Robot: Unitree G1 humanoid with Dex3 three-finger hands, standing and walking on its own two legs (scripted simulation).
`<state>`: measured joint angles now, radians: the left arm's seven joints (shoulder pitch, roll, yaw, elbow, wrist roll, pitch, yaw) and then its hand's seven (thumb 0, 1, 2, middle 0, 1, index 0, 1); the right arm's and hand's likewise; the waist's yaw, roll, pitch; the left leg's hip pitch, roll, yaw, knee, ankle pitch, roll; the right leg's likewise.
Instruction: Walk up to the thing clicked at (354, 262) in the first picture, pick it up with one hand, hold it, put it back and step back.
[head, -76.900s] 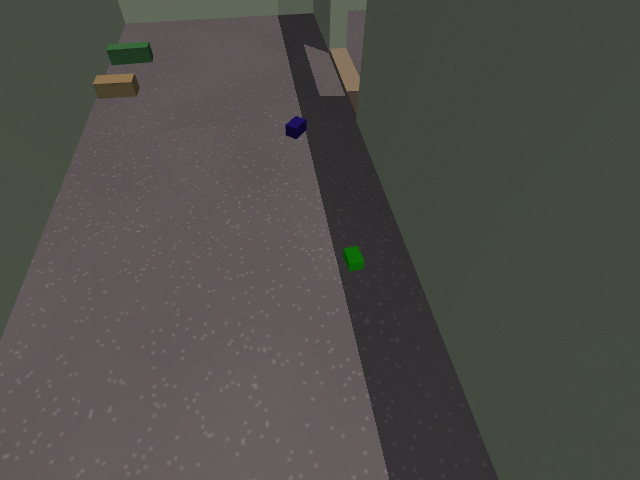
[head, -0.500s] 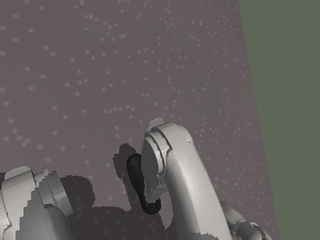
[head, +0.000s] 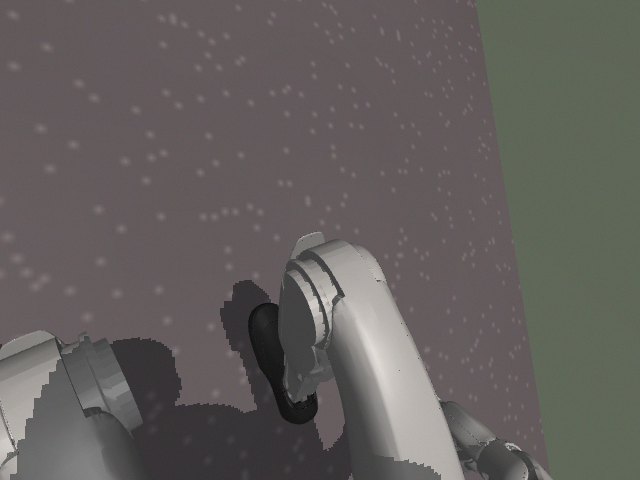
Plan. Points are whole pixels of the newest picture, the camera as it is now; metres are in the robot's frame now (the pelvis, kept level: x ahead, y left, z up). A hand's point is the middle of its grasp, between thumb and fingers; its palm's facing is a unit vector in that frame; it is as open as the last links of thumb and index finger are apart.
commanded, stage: close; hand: left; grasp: from above
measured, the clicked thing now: out of the picture +0.47 +0.35 -0.28
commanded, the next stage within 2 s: none
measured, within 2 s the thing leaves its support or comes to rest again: neither
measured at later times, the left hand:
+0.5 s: hand out of the picture +0.44 +0.34 -0.24, palm faces -0.51 -0.07 -0.86, open 13.2 cm
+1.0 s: hand out of the picture +0.45 +0.33 -0.24, palm faces -0.48 -0.06 -0.87, open 12.3 cm
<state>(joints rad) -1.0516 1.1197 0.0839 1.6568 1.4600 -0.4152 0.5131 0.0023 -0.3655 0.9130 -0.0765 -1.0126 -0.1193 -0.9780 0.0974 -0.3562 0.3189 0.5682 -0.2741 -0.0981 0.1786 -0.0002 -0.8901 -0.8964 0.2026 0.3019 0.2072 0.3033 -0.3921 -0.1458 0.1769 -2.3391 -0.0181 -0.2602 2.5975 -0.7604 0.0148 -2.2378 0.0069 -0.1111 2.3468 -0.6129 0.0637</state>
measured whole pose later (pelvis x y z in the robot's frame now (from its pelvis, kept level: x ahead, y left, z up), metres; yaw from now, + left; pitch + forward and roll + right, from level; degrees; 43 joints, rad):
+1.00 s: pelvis +0.00 +0.00 +0.00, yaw +0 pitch +27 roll -17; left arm -1.06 1.10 0.06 1.65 1.46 -0.40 0.54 0.00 -0.19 0.81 -0.21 -0.92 -0.24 -0.88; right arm 0.09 -0.36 0.32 0.58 -0.28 -0.11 0.16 0.00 -0.88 -0.89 0.20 0.30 0.21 0.30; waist -0.39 -0.14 0.17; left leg -2.34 -0.01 -0.26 2.59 -0.75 0.02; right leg -2.24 0.01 -0.11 2.34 -0.60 0.06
